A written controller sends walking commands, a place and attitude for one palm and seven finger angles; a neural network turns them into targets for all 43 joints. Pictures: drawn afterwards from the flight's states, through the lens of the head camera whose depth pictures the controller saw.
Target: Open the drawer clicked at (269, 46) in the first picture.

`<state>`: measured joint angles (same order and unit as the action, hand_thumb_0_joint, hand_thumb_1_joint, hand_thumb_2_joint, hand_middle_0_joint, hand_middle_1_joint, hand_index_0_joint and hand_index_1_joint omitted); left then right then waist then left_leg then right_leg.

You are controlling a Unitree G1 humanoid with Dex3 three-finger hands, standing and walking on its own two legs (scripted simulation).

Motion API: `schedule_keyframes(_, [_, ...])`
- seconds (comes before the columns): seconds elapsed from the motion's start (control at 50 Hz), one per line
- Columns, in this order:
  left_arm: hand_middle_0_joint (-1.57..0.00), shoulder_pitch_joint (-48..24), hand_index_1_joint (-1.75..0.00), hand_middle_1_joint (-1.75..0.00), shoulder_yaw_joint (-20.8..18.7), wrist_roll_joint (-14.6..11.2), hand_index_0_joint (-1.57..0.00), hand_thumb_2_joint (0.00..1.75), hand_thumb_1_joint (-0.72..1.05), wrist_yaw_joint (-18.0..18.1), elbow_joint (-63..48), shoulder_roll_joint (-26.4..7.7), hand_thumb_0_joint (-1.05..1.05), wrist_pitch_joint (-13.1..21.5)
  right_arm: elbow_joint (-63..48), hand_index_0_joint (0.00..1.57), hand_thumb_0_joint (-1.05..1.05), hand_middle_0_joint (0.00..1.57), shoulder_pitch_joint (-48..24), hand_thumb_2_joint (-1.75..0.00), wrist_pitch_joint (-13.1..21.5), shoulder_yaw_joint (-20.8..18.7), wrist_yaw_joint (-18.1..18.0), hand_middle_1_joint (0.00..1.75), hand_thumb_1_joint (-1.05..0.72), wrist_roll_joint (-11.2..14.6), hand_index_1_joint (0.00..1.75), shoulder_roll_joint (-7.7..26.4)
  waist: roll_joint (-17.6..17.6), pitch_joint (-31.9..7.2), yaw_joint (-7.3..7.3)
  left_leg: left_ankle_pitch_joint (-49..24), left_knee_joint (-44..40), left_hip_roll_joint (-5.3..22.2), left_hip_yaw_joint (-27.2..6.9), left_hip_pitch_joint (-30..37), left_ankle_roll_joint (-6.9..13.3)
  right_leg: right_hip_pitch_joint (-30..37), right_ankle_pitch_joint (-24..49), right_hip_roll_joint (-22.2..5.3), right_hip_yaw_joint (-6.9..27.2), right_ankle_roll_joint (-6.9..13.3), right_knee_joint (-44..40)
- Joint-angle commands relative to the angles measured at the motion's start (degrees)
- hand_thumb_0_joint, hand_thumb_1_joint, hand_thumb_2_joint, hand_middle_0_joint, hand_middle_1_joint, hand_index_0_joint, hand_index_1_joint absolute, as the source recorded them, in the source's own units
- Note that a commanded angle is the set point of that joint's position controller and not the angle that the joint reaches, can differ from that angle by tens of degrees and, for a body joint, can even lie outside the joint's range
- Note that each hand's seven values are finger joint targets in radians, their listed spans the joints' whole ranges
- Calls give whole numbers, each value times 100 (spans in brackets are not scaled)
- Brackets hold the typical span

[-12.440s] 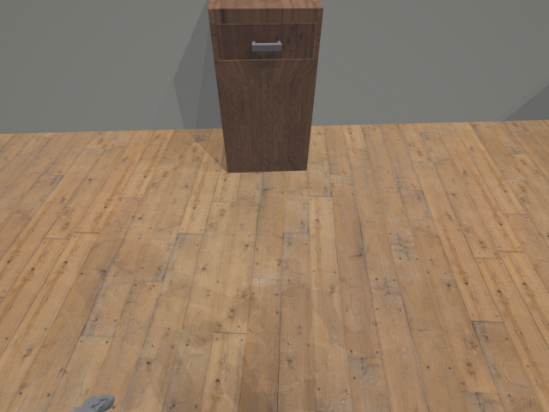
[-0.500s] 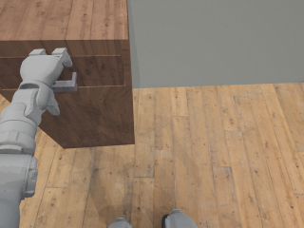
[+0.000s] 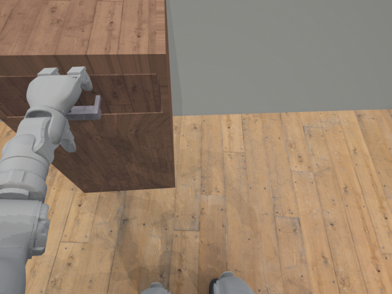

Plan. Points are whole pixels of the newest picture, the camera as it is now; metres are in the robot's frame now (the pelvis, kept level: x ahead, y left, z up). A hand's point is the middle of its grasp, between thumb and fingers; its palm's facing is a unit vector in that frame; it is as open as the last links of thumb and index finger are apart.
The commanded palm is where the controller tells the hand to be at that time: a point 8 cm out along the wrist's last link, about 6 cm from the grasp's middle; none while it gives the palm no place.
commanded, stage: move the hooked fingers above the handle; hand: left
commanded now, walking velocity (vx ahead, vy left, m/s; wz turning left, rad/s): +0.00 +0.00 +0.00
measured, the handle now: (74, 106) +0.55 +0.27 -0.02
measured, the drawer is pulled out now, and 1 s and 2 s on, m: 0.00 0.00 0.00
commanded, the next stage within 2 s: lower the fingers behind the handle in 1.82 s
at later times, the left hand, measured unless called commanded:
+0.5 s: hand (57, 119) +0.47 +0.26 +0.04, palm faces -0.09 -0.03 -1.00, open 13.8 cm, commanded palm +0.46 +0.25 +0.09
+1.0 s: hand (70, 114) +0.48 +0.24 +0.04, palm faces -0.11 -0.03 -0.99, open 13.8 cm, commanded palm +0.47 +0.25 +0.09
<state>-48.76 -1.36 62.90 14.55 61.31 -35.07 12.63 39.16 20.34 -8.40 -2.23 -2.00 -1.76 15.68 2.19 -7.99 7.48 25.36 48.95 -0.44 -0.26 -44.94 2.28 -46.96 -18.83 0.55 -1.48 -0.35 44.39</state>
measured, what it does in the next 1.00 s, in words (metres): stands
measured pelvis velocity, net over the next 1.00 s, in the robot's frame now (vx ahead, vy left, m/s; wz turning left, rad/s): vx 0.00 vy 0.00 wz -0.02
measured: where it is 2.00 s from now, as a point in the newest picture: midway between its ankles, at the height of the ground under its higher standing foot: outside the picture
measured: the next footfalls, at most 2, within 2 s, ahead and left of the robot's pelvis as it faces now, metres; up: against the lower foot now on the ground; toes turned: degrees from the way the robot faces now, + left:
none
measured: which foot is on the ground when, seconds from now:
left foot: down 0.00-1.00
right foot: down 0.00-1.00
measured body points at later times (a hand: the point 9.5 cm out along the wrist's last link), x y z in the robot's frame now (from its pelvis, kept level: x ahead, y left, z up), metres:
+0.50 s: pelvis +0.01 +0.00 +0.01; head +0.11 +0.00 +0.45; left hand +0.47 +0.26 +0.09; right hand +0.02 -0.28 -0.12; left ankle -0.03 +0.09 -0.70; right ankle +0.01 -0.13 -0.70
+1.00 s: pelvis +0.00 +0.00 +0.01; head +0.10 +0.00 +0.44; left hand +0.48 +0.24 +0.09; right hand -0.01 -0.28 -0.12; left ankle -0.03 +0.09 -0.70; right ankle +0.01 -0.13 -0.70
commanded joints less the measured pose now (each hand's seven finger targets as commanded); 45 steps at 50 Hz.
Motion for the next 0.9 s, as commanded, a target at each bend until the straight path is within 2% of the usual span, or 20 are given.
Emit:
schedule_keyframes(0.0, [-30,-2399,-120,-120,-573,10,-30,30,-50,490,-985,-1786,0,-315,-233,20,0,20,929,-90,15,-319,-12,30,-90,-51,30,969,827,-2622,-114,-3214,-344,-52,-113,1519,-91,1177,1772,241,-100,299,-81])
schedule_keyframes(0.02, [-30,-2412,-120,-120,-524,-1,-30,30,-50,494,-928,-1724,0,-405,-231,20,0,20,942,-90,8,-330,7,30,-90,-52,30,981,728,-2672,-74,-3292,-327,-28,-98,1563,-93,1226,1842,247,-113,283,-96])
schedule_keyframes(0.08, [-30,-2198,-120,-120,-760,-68,-30,30,-50,368,-1117,-2045,0,-494,-268,20,0,20,962,-90,-26,-340,-4,30,-90,-35,30,1019,503,-3176,-199,-3632,-331,-8,-62,1673,-52,1792,2301,237,-26,236,-121])
schedule_keyframes(0.1, [-30,-2124,-120,-120,-717,-100,-30,30,-50,308,-1222,-1968,0,-483,-285,20,0,20,954,-90,-36,-359,-24,30,-90,-23,30,997,465,-3268,-199,-3715,-352,-6,-33,1714,-29,1938,2446,225,6,221,-165])
schedule_keyframes(0.14, [-30,-2087,-120,-120,-590,-154,-30,30,-50,220,-1335,-1730,0,-450,-256,20,0,20,959,-90,-58,-383,-33,30,-90,-12,30,970,442,-3155,-151,-3886,-393,16,-44,1804,-21,1934,2513,216,6,218,-241])
schedule_keyframes(0.2, [-30,-1744,-120,-120,-655,-213,-30,30,-50,93,-1275,-1800,0,-377,-236,20,0,20,877,-90,-81,-370,-74,30,-90,21,30,982,98,-2658,-177,-3358,-565,1,27,1488,49,2128,2426,202,56,201,-391])
schedule_keyframes(0.3, [-30,-1560,-120,-120,-628,-198,-30,30,-50,14,-1450,-1691,0,-74,-246,20,0,20,797,-90,-96,-387,-103,30,-90,36,30,932,243,-2350,-232,-3230,-668,-27,38,1490,44,2052,2294,201,64,244,-445])
schedule_keyframes(0.34, [-30,-1622,-120,-120,-461,-203,-30,30,-50,34,-1506,-1417,0,15,-249,20,0,20,780,-90,-90,-412,-89,30,-90,39,30,888,359,-2203,-154,-3327,-647,-11,23,1633,23,1818,2184,211,26,262,-469])
schedule_keyframes(0.38, [-30,-1471,-120,-120,-584,-198,-30,30,-50,96,-1448,-1532,0,43,-241,20,0,20,773,-90,-89,-414,-63,30,-90,29,30,909,393,-2194,-228,-3278,-637,-13,4,1633,2,1741,2056,222,12,268,-426])
schedule_keyframes(0.42, [-30,-1635,-120,-120,-457,-193,-30,30,-50,171,-1448,-1375,0,43,-258,20,0,20,764,-90,-79,-429,-54,30,-90,28,30,894,292,-2178,-147,-3090,-627,-25,-18,1625,0,1643,1916,229,-11,266,-432])
schedule_keyframes(0.52, [-30,-2170,-120,-120,-388,-108,-30,30,-50,393,-1578,-1339,0,-11,-234,20,0,20,763,-90,-30,-450,-31,30,-90,1,30,901,576,-2295,-58,-3048,-555,-22,-94,1851,-48,1303,1667,231,-55,279,-370])
schedule_keyframes(0.56, [-30,-2229,-120,-120,-477,-93,-30,30,-50,453,-1445,-1506,0,-87,-225,20,0,20,756,-90,-40,-416,-43,30,-90,7,30,922,428,-2372,-42,-2989,-536,-38,-138,1743,-45,1336,1650,231,-54,270,-321])
schedule_keyframes(0.58, [-30,-2378,-120,-120,-330,-119,-30,30,-50,475,-1345,-1340,0,-153,-218,20,0,20,757,-90,-24,-406,-47,30,-90,4,30,913,362,-2251,58,-2809,-540,-49,-111,1678,-20,1286,1589,232,-60,259,-363])
schedule_keyframes(0.64, [-30,-2443,-120,-120,-530,-85,-30,30,-50,501,-1200,-1666,0,-308,-200,20,0,20,745,-90,-10,-360,-53,30,-90,-11,30,967,408,-2386,-22,-2810,-532,-67,-104,1614,-21,1372,1625,224,-51,269,-321])
schedule_keyframes(0.74, [-30,-2381,-120,-120,-381,-88,-30,30,-50,330,-1222,-1458,0,-437,-240,20,0,20,816,-90,10,-370,-33,30,-90,-14,30,938,696,-2833,-109,-3538,-487,3,-142,2054,-92,1449,1882,236,-81,269,-288])
schedule_keyframes(0.78, [-30,-2046,-120,-120,-168,-153,-30,30,-50,194,-936,-1157,0,-505,-234,20,0,20,831,-90,-11,-369,-26,30,-90,18,30,921,466,-2572,-72,-3426,-527,25,-110,1935,-79,1477,1866,249,-84,240,-378])
schedule_keyframes(0.8, [-30,-2016,-120,-120,-247,-167,-30,30,-50,142,-932,-1254,0,-497,-230,20,0,20,836,-90,-9,-370,-35,30,-90,27,30,940,270,-2414,-79,-3210,-565,33,-93,1790,-47,1529,1823,239,-70,235,-418])
schedule_keyframes(0.82, [-30,-1995,-120,-120,-138,-168,-30,30,-50,89,-907,-1142,0,-492,-250,20,0,20,840,-90,-11,-363,-37,30,-90,41,30,933,224,-2282,-58,-3014,-620,6,-68,1650,-23,1590,1794,236,-59,237,-457])
schedule_keyframes(0.86, [-30,-2005,-120,-120,-286,-131,-30,30,-50,34,-952,-1364,0,-406,-250,20,0,20,837,-90,-26,-352,-69,30,-90,56,30,950,139,-2251,-102,-2859,-663,-6,-55,1530,0,1680,1784,224,-24,249,-456])
schedule_keyframes(0.88, [-30,-2020,-120,-120,-239,-150,-30,30,-50,32,-969,-1305,0,-370,-266,20,0,20,831,-90,-22,-348,-77,30,-90,60,30,940,77,-2152,-74,-2717,-696,-21,-41,1467,20,1699,1749,223,-16,250,-487])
